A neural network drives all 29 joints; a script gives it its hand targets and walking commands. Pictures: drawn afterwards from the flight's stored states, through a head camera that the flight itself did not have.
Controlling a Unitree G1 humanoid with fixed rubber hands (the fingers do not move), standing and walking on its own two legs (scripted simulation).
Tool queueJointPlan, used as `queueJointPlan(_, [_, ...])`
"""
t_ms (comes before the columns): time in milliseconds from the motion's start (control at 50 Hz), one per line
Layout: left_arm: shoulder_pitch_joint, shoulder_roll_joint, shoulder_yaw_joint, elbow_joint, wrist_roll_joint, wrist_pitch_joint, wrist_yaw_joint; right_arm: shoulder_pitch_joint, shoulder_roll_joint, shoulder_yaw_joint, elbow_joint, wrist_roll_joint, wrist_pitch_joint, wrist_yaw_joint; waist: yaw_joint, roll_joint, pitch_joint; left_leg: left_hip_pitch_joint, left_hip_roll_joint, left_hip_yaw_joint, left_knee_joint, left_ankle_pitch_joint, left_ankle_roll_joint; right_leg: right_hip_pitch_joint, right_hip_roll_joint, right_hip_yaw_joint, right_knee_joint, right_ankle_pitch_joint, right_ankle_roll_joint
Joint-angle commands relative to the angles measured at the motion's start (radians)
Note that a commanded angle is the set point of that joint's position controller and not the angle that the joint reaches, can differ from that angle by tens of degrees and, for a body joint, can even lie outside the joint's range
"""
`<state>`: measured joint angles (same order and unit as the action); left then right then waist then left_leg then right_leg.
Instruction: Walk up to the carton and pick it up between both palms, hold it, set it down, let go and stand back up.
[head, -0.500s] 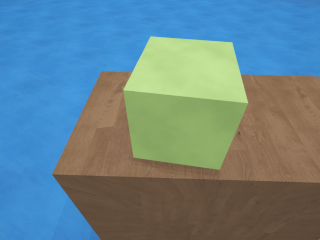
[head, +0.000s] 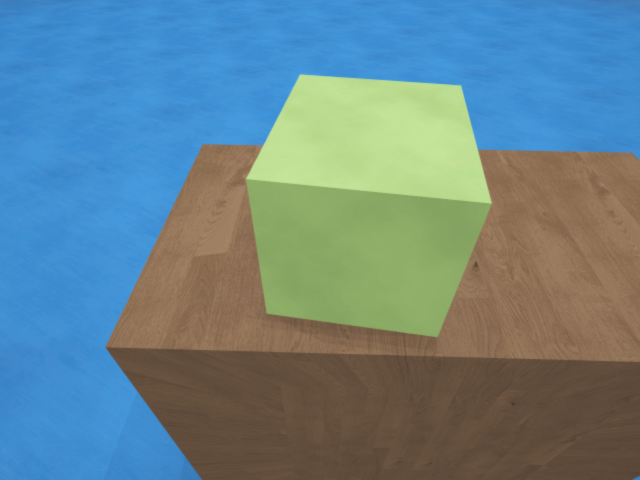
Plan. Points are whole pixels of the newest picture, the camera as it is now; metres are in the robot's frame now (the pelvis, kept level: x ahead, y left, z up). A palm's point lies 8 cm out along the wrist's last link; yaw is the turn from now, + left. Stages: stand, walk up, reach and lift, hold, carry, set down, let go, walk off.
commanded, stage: stand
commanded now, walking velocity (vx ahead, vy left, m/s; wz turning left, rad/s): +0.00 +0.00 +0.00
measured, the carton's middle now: (364, 198) +0.51 -0.04 +0.12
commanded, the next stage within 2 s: none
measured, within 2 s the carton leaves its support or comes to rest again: neither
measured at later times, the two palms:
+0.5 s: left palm out of the picture +0.07 +0.32 -0.09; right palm out of the picture +0.07 -0.28 -0.11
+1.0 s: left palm out of the picture +0.07 +0.32 -0.09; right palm out of the picture +0.07 -0.28 -0.12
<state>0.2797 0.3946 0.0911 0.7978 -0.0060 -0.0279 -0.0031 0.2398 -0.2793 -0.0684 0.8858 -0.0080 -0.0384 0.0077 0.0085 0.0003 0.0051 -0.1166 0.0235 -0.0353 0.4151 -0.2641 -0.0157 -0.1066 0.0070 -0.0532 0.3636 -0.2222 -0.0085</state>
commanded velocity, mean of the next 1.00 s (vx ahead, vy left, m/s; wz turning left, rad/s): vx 0.00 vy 0.00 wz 0.00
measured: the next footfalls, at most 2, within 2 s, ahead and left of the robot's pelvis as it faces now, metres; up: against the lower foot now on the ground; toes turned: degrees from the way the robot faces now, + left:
none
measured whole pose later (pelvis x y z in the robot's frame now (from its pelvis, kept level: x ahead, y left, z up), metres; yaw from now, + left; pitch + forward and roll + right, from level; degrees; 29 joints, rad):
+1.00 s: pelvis +0.00 +0.00 +0.00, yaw +0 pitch -2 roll -1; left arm 0.26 0.39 0.09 0.83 -0.01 -0.02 0.00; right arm 0.21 -0.28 -0.06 0.94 -0.01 -0.04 0.00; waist 0.00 0.02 0.03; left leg -0.11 0.02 -0.04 0.40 -0.25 -0.02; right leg -0.11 0.01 -0.05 0.36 -0.22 -0.01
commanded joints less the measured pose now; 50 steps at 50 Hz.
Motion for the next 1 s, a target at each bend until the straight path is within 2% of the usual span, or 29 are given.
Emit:
queueJointPlan(0, [-0.068, 0.175, -0.007, 0.026, 0.021, -0.016, 0.007, -0.128, -0.254, -0.028, -0.046, -0.01, 0.005, -0.022, 0.004, 0.166, 0.135, -0.084, 0.082, -0.072, -0.1, 0.229, 0.031, -0.032, -0.145, 0.127, -0.04, 0.227, -0.045])
queueJointPlan(20, [-0.072, 0.178, -0.004, 0.027, 0.023, -0.016, 0.009, -0.111, -0.243, -0.026, -0.046, -0.009, 0.005, -0.02, -0.012, 0.134, 0.106, -0.064, 0.081, -0.081, -0.108, 0.222, 0.031, -0.019, -0.14, 0.123, -0.026, 0.21, -0.045])
queueJointPlan(40, [-0.074, 0.178, -0.003, 0.026, 0.024, -0.017, 0.009, -0.118, -0.264, -0.029, -0.038, -0.006, 0.007, -0.021, 0.003, 0.162, 0.122, -0.091, 0.084, -0.083, -0.111, 0.223, 0.035, -0.014, -0.139, 0.127, -0.033, 0.207, -0.046])
queueJointPlan(80, [-0.087, 0.181, -0.001, 0.025, 0.025, -0.015, 0.008, -0.112, -0.255, -0.026, -0.035, -0.009, 0.006, -0.019, -0.009, 0.119, 0.122, -0.074, 0.082, -0.084, -0.109, 0.216, 0.029, -0.029, -0.134, 0.115, -0.037, 0.199, -0.044])
queueJointPlan(100, [-0.077, 0.174, -0.006, 0.029, 0.021, -0.016, 0.006, -0.118, -0.263, -0.029, -0.033, -0.009, 0.005, -0.021, 0.0, 0.118, 0.101, -0.068, 0.083, -0.084, -0.109, 0.214, 0.03, -0.011, -0.134, 0.12, -0.039, 0.202, -0.04])
queueJointPlan(120, [-0.078, 0.168, -0.005, 0.032, 0.02, -0.015, 0.008, -0.121, -0.264, -0.028, -0.04, -0.01, 0.004, -0.022, -0.006, 0.152, 0.119, -0.077, 0.081, -0.075, -0.113, 0.22, 0.027, -0.025, -0.134, 0.118, -0.038, 0.198, -0.038])
queueJointPlan(260, [-0.084, 0.182, -0.002, 0.039, 0.022, -0.016, 0.006, -0.124, -0.262, -0.024, -0.022, -0.01, 0.005, -0.022, -0.005, 0.12, 0.135, -0.087, 0.084, -0.085, -0.134, 0.183, 0.032, -0.031, -0.13, 0.122, -0.034, 0.173, -0.041])
queueJointPlan(300, [-0.081, 0.163, -0.01, 0.041, 0.022, -0.016, 0.005, -0.123, -0.269, -0.027, -0.018, -0.008, 0.002, -0.023, -0.007, 0.142, 0.11, -0.069, 0.083, -0.084, -0.124, 0.199, 0.029, -0.024, -0.136, 0.126, -0.038, 0.188, -0.044])
queueJointPlan(320, [-0.08, 0.172, -0.005, 0.044, 0.021, -0.017, 0.005, -0.127, -0.263, -0.026, -0.012, -0.012, 0.003, -0.023, 0.004, 0.157, 0.121, -0.083, 0.085, -0.08, -0.117, 0.198, 0.03, -0.02, -0.136, 0.131, -0.039, 0.188, -0.043])
queueJointPlan(360, [-0.082, 0.182, -0.004, 0.048, 0.024, -0.015, 0.008, -0.125, -0.261, -0.025, -0.008, -0.013, 0.006, -0.022, -0.005, 0.133, 0.121, -0.082, 0.085, -0.087, -0.125, 0.204, 0.034, -0.013, -0.137, 0.129, -0.038, 0.194, -0.047])
queueJointPlan(380, [-0.077, 0.173, -0.005, 0.044, 0.021, -0.017, 0.009, -0.123, -0.263, -0.026, -0.014, -0.013, 0.006, -0.022, 0.003, 0.117, 0.138, -0.088, 0.089, -0.089, -0.121, 0.21, 0.032, -0.028, -0.138, 0.126, -0.04, 0.193, -0.044])
queueJointPlan(420, [-0.083, 0.164, -0.01, 0.047, 0.022, -0.014, 0.006, -0.136, -0.269, -0.027, -0.014, -0.009, 0.005, -0.023, -0.004, 0.137, 0.125, -0.079, 0.085, -0.088, -0.121, 0.19, 0.029, -0.035, -0.134, 0.121, -0.041, 0.181, -0.044])
queueJointPlan(480, [-0.091, 0.178, -0.007, 0.05, 0.024, -0.015, 0.007, -0.128, -0.266, -0.026, -0.015, -0.008, 0.008, -0.022, -0.013, 0.122, 0.118, -0.078, 0.081, -0.081, -0.122, 0.194, 0.027, -0.028, -0.132, 0.116, -0.037, 0.188, -0.043])
queueJointPlan(500, [-0.088, 0.164, -0.008, 0.048, 0.024, -0.014, 0.009, -0.13, -0.265, -0.028, -0.009, -0.012, 0.006, -0.025, -0.01, 0.145, 0.121, -0.076, 0.082, -0.08, -0.125, 0.19, 0.027, -0.032, -0.134, 0.119, -0.038, 0.186, -0.038])
queueJointPlan(560, [-0.092, 0.172, -0.005, 0.047, 0.023, -0.011, 0.01, -0.133, -0.264, -0.026, -0.004, -0.012, 0.009, -0.023, -0.005, 0.149, 0.131, -0.077, 0.084, -0.08, -0.127, 0.201, 0.026, -0.032, -0.131, 0.121, -0.039, 0.166, -0.043])
queueJointPlan(580, [-0.091, 0.173, -0.005, 0.047, 0.022, -0.015, 0.011, -0.135, -0.252, -0.024, -0.005, -0.007, 0.009, -0.021, -0.004, 0.121, 0.127, -0.077, 0.085, -0.088, -0.124, 0.202, 0.026, -0.033, -0.131, 0.121, -0.04, 0.173, -0.042])
queueJointPlan(620, [-0.082, 0.168, -0.008, 0.054, 0.02, -0.015, 0.008, -0.134, -0.265, -0.026, -0.004, -0.004, 0.008, -0.021, -0.007, 0.143, 0.135, -0.075, 0.087, -0.083, -0.124, 0.199, 0.03, -0.043, -0.137, 0.13, -0.04, 0.177, -0.049])
queueJointPlan(640, [-0.088, 0.171, -0.01, 0.054, 0.023, -0.017, 0.009, -0.13, -0.259, -0.022, 0.0, -0.008, 0.008, -0.019, -0.002, 0.118, 0.112, -0.071, 0.087, -0.086, -0.124, 0.211, 0.03, -0.016, -0.14, 0.127, -0.04, 0.18, -0.048])
queueJointPlan(680, [-0.096, 0.167, -0.008, 0.048, 0.022, -0.013, 0.009, -0.137, -0.262, -0.023, -0.001, -0.009, 0.009, -0.022, -0.007, 0.16, 0.127, -0.074, 0.081, -0.079, -0.125, 0.207, 0.028, -0.037, -0.139, 0.131, -0.042, 0.196, -0.041])
queueJointPlan(700, [-0.1, 0.178, -0.003, 0.042, 0.026, -0.015, 0.008, -0.13, -0.264, -0.024, 0.0, -0.008, 0.007, -0.022, -0.006, 0.126, 0.124, -0.08, 0.088, -0.088, -0.131, 0.205, 0.029, -0.026, -0.133, 0.121, -0.033, 0.187, -0.044])
queueJointPlan(720, [-0.092, 0.167, -0.007, 0.053, 0.021, -0.012, 0.009, -0.144, -0.269, -0.025, -0.002, -0.009, 0.007, -0.022, -0.004, 0.137, 0.136, -0.085, 0.088, -0.085, -0.127, 0.183, 0.03, -0.044, -0.129, 0.121, -0.041, 0.169, -0.041])
queueJointPlan(740, [-0.095, 0.163, -0.007, 0.053, 0.022, -0.013, 0.007, -0.134, -0.269, -0.023, 0.0, -0.006, 0.008, -0.022, -0.006, 0.116, 0.114, -0.076, 0.092, -0.091, -0.126, 0.195, 0.031, -0.03, -0.136, 0.126, -0.036, 0.166, -0.045])
queueJointPlan(800, [-0.09, 0.18, -0.004, 0.05, 0.02, -0.012, 0.01, -0.143, -0.265, -0.023, 0.005, -0.006, 0.011, -0.021, -0.001, 0.146, 0.124, -0.082, 0.086, -0.085, -0.134, 0.194, 0.028, -0.027, -0.134, 0.123, -0.039, 0.18, -0.043])
queueJointPlan(820, [-0.095, 0.175, -0.006, 0.056, 0.023, -0.012, 0.01, -0.146, -0.256, -0.021, 0.005, -0.005, 0.011, -0.021, -0.011, 0.134, 0.116, -0.062, 0.08, -0.082, -0.132, 0.211, 0.022, -0.031, -0.135, 0.119, -0.038, 0.19, -0.041])
queueJointPlan(840, [-0.095, 0.174, -0.002, 0.051, 0.021, -0.014, 0.01, -0.137, -0.252, -0.017, 0.011, -0.003, 0.007, -0.02, -0.006, 0.124, 0.122, -0.066, 0.085, -0.083, -0.126, 0.199, 0.025, -0.027, -0.138, 0.13, -0.047, 0.19, -0.045])
queueJointPlan(860, [-0.089, 0.165, -0.009, 0.053, 0.021, -0.016, 0.008, -0.136, -0.255, -0.021, 0.014, -0.007, 0.01, -0.021, -0.003, 0.148, 0.124, -0.066, 0.082, -0.079, -0.125, 0.207, 0.021, -0.03, -0.139, 0.125, -0.048, 0.183, -0.042])
queueJointPlan(900, [-0.093, 0.174, -0.005, 0.049, 0.021, -0.015, 0.011, -0.143, -0.272, -0.024, 0.008, -0.005, 0.01, -0.021, -0.004, 0.146, 0.12, -0.078, 0.083, -0.081, -0.131, 0.218, 0.028, -0.018, -0.138, 0.132, -0.044, 0.204, -0.046])
queueJointPlan(920, [-0.116, 0.169, -0.009, 0.049, 0.024, -0.013, 0.009, -0.148, -0.255, -0.022, 0.01, -0.006, 0.009, -0.021, -0.017, 0.124, 0.105, -0.07, 0.083, -0.075, -0.131, 0.213, 0.025, -0.021, -0.135, 0.123, -0.033, 0.209, -0.04])
queueJointPlan(980, [-0.094, 0.174, -0.008, 0.062, 0.02, -0.01, 0.011, -0.144, -0.257, -0.019, 0.017, -0.007, 0.013, -0.024, -0.006, 0.123, 0.13, -0.064, 0.088, -0.083, -0.134, 0.206, 0.024, -0.041, -0.132, 0.118, -0.043, 0.169, -0.039])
